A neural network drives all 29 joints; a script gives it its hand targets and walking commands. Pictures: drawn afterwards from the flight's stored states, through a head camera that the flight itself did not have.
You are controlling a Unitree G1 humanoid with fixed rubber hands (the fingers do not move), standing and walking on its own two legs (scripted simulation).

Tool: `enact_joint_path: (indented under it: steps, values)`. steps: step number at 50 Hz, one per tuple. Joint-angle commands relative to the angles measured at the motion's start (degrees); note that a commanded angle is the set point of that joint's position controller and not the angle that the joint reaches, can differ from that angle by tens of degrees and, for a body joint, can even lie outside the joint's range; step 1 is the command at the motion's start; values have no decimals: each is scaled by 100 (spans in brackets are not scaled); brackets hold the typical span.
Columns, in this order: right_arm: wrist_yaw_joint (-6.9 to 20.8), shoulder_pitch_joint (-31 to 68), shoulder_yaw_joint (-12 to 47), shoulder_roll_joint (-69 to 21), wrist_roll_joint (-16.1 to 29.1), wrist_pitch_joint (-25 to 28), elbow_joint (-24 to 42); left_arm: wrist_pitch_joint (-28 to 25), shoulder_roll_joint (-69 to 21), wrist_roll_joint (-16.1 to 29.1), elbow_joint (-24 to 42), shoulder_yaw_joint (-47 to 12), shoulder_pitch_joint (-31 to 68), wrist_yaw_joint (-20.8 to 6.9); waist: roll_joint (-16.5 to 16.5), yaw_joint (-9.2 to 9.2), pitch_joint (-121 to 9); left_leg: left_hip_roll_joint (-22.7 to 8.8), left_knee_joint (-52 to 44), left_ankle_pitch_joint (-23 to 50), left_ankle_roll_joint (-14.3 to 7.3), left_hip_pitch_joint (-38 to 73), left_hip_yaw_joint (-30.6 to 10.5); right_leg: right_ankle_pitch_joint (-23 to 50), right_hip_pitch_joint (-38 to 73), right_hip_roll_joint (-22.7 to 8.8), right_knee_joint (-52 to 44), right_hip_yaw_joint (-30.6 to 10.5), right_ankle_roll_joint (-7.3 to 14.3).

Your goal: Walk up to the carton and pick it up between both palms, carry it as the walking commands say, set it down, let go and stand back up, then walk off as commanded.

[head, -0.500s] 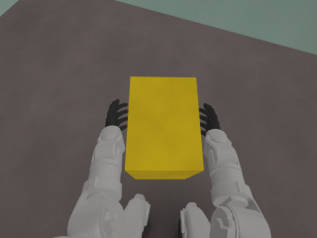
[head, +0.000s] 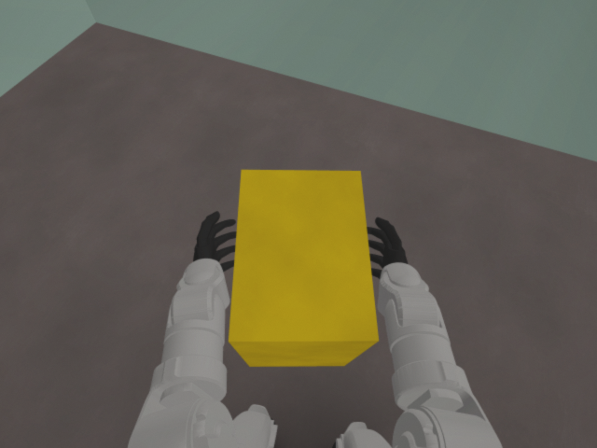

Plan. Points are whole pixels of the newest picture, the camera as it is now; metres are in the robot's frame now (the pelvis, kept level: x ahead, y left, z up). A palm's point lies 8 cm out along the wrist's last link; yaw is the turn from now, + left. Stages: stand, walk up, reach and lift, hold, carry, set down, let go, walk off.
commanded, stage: reach and lift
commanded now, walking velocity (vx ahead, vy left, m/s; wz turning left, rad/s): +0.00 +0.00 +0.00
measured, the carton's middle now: (298, 279) +0.36 +0.04 -0.10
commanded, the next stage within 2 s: none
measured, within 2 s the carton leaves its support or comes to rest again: neither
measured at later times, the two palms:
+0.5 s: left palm (192, 258) +0.32 +0.17 +0.05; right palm (403, 260) +0.34 -0.09 +0.05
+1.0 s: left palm (194, 256) +0.31 +0.16 +0.08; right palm (418, 265) +0.32 -0.10 +0.07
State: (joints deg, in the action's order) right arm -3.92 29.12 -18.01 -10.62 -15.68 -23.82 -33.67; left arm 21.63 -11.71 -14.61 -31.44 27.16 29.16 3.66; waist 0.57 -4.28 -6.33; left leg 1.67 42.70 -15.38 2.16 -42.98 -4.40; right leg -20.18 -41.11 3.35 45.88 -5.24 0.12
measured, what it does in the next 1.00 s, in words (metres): stands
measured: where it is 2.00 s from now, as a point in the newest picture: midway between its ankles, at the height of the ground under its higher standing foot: outside the picture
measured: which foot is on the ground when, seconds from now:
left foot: down 0.00-1.00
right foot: down 0.00-1.00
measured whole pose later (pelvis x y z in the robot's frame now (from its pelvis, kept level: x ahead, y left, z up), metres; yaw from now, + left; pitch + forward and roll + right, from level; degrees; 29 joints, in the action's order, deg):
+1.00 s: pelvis +0.00 +0.00 +0.03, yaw +0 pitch -3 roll +1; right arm -3.5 24.5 -14.1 -11.7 -16.5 -40.4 -26.5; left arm 40.0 -11.9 -16.3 -22.7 23.1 24.7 3.7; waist 0.6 -3.4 -0.9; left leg 1.1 27.8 -11.4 2.1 -13.3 -4.4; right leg -16.4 -12.0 2.7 31.9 -5.7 0.8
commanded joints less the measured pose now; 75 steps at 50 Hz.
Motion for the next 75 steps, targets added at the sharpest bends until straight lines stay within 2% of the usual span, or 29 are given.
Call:
enact_joint_path:
  steps: [1, 3, 4, 6, 8, 9, 12, 14, 15, 19, 22, 23, 25, 29, 32, 35, 42, 52, 54, 57, 60, 61, 65, 69, 70, 71, 73, 74, 75]
  values:
    - [1341, 3135, 3121, -6200, 775, 158, -18, 357, -5925, 732, -323, -3734, 2534, -1608, 299, -116, -2639, 457, -564, 1416, -204, 2636, 231, 1351, 1830, 265, -1227, -111, -68]
    - [1352, 3211, 3162, -6271, 806, 100, 40, 428, -5842, 673, -448, -3599, 2367, -1616, 376, -253, -2547, 440, -665, 1356, -244, 2674, 241, 1305, 1998, 234, -1336, -138, -99]
    - [1344, 3224, 3175, -6238, 840, 79, 67, 450, -5845, 702, -355, -3677, 2467, -1618, 309, -212, -2483, 449, -678, 1402, -247, 2794, 248, 1305, 1997, 219, -1382, -142, -95]
    - [1346, 3154, 3327, -6386, 883, 11, 150, 493, -5774, 706, -299, -3687, 2346, -1613, 438, -297, -2517, 446, -770, 1520, -266, 2954, 238, 1469, 2290, 215, -1497, -148, -140]
    - [1338, 2965, 3220, -6298, 824, -81, 4, 579, -5746, 747, -235, -3696, 2389, -1612, 399, -183, -2325, 431, -875, 1437, -257, 3054, 236, 1414, 2355, 192, -1582, -128, -113]
    - [1334, 3005, 3280, -6340, 882, -99, 119, 612, -5733, 748, -220, -3708, 2318, -1622, 314, -248, -2306, 428, -932, 1499, -257, 3166, 251, 1456, 2453, 196, -1624, -155, -116]
    - [1325, 3019, 3250, -6291, 900, -208, 134, 743, -5670, 786, -149, -3723, 2379, -1608, 320, -184, -2024, 443, -1044, 1406, -253, 3323, 273, 1375, 2573, 164, -1767, -136, -132]
    - [1321, 3056, 3442, -6417, 1005, -274, 329, 809, -5649, 767, -189, -3658, 2152, -1609, 436, -357, -2037, 434, -1116, 1534, -273, 3454, 262, 1493, 2785, 162, -1842, -135, -162]
    - [1316, 3110, 3482, -6408, 1023, -286, 388, 835, -5696, 806, -140, -3697, 2166, -1604, 405, -363, -2019, 429, -1117, 1547, -266, 3468, 288, 1498, 2821, 153, -1846, -143, -150]
    - [1307, 2934, 3482, -6446, 1057, -483, 368, 1012, -5706, 973, 207, -3902, 2380, -1589, 292, -185, -1892, 418, -1244, 1599, -218, 3729, 266, 1567, 2876, 158, -1974, -81, -135]
    - [1297, 2847, 3517, -6483, 1099, -606, 476, 1153, -5699, 1090, 410, -4047, 2436, -1592, 230, -132, -1873, 422, -1332, 1565, -204, 3818, 279, 1611, 3080, 144, -2055, -74, -128]
    - [1303, 2901, 3559, -6485, 1135, -654, 529, 1221, -5704, 1060, 371, -3989, 2339, -1571, 238, -219, -1746, 417, -1356, 1524, -206, 3789, 307, 1552, 3133, 137, -2065, -60, -135]
    - [1304, 2904, 3638, -6483, 1194, -737, 687, 1336, -5755, 1156, 509, -4177, 2378, -1566, 165, -156, -1814, 412, -1421, 1643, -179, 3988, 301, 1677, 3227, 142, -2107, -46, -126]
    - [1326, 2944, 3539, -6289, 1200, -947, 738, 1587, -5749, 1099, 328, -4061, 2170, -1526, 142, -161, -1355, 378, -1577, 1389, -156, 4007, 296, 1339, 3190, 96, -2256, -5, -122]
    - [1333, 2923, 3458, -6237, 1224, -1098, 712, 1738, -5777, 1211, 567, -4200, 2445, -1497, 50, -38, -1264, 359, -1686, 1272, -136, 4175, 308, 1141, 3249, 75, -2353, 44, -114]
    - [1362, 3256, 3525, -6215, 1341, -1168, 948, 1838, -5851, 1323, 724, -4306, 2737, -1475, -5, -44, -1346, 349, -1736, 1117, -129, 4286, 300, 945, 3321, 71, -2418, 39, -90]
    - [1336, 3459, 2982, -5914, 1186, -1316, 622, 2010, -5780, 1251, 511, -3984, 3132, -1475, 69, 205, -648, 375, -1807, 341, -113, 4168, 307, 182, 3027, -13, -2623, 49, -31]
    - [1272, 3410, 3431, -5997, 1452, -1333, 1315, 1941, -6124, 1474, 791, -4441, 2981, -1468, 5, 394, -1460, 371, -1679, 988, -117, 4300, 173, 1099, 3516, 52, -2371, 63, -101]
    - [1282, 3151, 3440, -6060, 1466, -1402, 1214, 1959, -6028, 1389, 833, -4392, 2813, -1451, -84, 346, -1430, 388, -1706, 1136, -128, 4284, 134, 1318, 3553, 35, -2369, 23, -138]
    - [1297, 2846, 3544, -6042, 1511, -1507, 1268, 1994, -5906, 1322, 841, -4287, 2485, -1435, 49, 303, -1374, 403, -1739, 1398, -154, 4334, 134, 1728, 3618, 19, -2391, -10, -202]
    - [1308, 2519, 3478, -5991, 1467, -1597, 1190, 2045, -5836, 1283, 896, -4249, 2326, -1446, 9, 360, -1248, 412, -1784, 1524, -133, 4335, 119, 2130, 3692, -26, -2430, -43, -243]
    - [1306, 2451, 3512, -5978, 1458, -1613, 1223, 2043, -5791, 1288, 890, -4231, 2214, -1463, 179, 375, -1318, 401, -1788, 1601, -144, 4378, 102, 2303, 3742, -26, -2434, -42, -274]
    - [1305, 2260, 3542, -5930, 1434, -1629, 1375, 2054, -5804, 1346, 1065, -4344, 2159, -1505, 119, 478, -1435, 419, -1811, 1797, -119, 4406, 71, 2755, 3947, -35, -2415, -66, -286]
    - [1319, 2159, 3456, -5861, 1374, -1636, 1360, 2054, -5808, 1327, 1051, -4349, 2114, -1517, 152, 574, -1348, 427, -1853, 1743, -100, 4401, 43, 2701, 3887, -17, -2435, -41, -288]
    - [1323, 2211, 3422, -5842, 1353, -1627, 1343, 2035, -5803, 1310, 976, -4291, 2143, -1518, 163, 561, -1267, 403, -1859, 1604, -114, 4364, 40, 2487, 3826, -14, -2442, -37, -275]
    - [1336, 2244, 3381, -5835, 1343, -1616, 1339, 2049, -5810, 1262, 923, -4260, 2148, -1523, -35, 530, -1229, 432, -1851, 1496, -100, 4303, 63, 2357, 3821, -34, -2473, -61, -261]
    - [1368, 2417, 3415, -5843, 1356, -1614, 1385, 2021, -5794, 1238, 897, -4190, 2166, -1519, 136, 506, -1257, 413, -1860, 1372, -121, 4249, 48, 2228, 3824, -21, -2461, -37, -283]
    - [1383, 2404, 3385, -5823, 1349, -1589, 1365, 2018, -5833, 1221, 853, -4218, 2214, -1523, -19, 517, -1267, 421, -1849, 1329, -112, 4281, 65, 2135, 3759, -28, -2468, -44, -257]
    - [1391, 2452, 3317, -5852, 1325, -1594, 1230, 1994, -5773, 1218, 869, -4171, 2346, -1511, 52, 511, -1153, 408, -1850, 1198, -134, 4233, 43, 1947, 3677, -36, -2474, -58, -255]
